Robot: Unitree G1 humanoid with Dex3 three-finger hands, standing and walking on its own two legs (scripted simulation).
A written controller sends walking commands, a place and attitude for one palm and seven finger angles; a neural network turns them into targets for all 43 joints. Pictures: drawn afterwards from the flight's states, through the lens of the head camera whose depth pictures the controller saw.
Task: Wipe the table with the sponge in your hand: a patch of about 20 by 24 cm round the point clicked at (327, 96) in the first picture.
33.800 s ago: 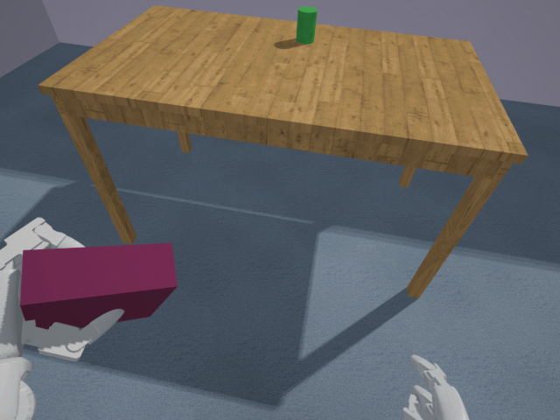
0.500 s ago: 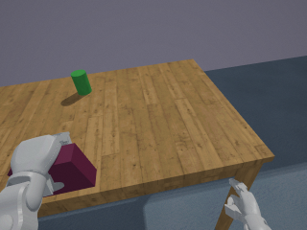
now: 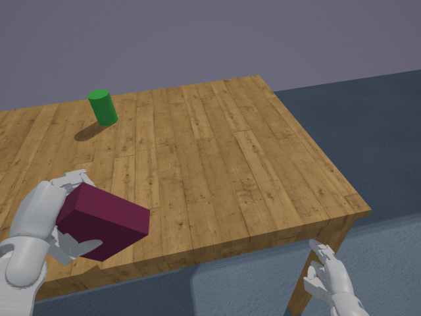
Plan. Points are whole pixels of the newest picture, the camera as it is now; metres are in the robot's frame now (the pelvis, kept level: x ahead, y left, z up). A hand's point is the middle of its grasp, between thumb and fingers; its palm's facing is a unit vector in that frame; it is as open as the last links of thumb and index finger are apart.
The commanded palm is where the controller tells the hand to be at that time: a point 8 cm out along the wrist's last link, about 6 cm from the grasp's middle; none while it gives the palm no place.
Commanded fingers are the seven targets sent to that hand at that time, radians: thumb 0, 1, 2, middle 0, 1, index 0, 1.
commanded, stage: step back with the hand held close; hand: left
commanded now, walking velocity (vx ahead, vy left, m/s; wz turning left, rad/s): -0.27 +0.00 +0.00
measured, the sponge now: (105, 230) +0.21 +0.23 +0.10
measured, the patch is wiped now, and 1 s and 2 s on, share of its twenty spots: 1.00 1.00 1.00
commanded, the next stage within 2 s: stop stepping back and stand still in 1.42 s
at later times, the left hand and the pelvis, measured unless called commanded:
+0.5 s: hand (78, 198) +0.22 +0.25 +0.18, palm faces +0.34 -0.82 -0.46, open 9.4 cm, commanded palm +0.16 +0.30 +0.20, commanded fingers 0.00 0.10 1.30 -1.20 -1.60 -1.20 -1.60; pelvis +0.00 +0.02 -0.01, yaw -1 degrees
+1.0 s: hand (72, 219) +0.17 +0.23 +0.18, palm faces +0.37 -0.84 -0.39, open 9.4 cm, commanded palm +0.12 +0.29 +0.20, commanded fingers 0.00 0.10 1.30 -1.20 -1.60 -1.20 -1.60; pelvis -0.04 +0.01 -0.01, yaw +1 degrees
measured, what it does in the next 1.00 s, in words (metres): lifts its left foot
